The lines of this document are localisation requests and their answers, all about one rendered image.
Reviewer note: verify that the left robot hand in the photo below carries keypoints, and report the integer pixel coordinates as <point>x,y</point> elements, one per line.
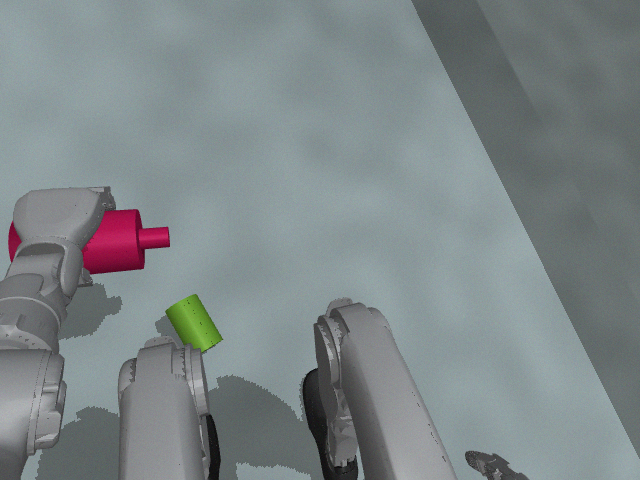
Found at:
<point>73,214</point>

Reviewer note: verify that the right robot foot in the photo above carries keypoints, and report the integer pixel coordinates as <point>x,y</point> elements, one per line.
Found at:
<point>316,419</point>

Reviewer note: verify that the left robot arm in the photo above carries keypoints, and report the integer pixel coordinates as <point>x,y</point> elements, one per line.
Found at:
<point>38,286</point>

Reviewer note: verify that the right robot hand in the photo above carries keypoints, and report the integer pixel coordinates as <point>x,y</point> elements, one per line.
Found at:
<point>493,467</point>

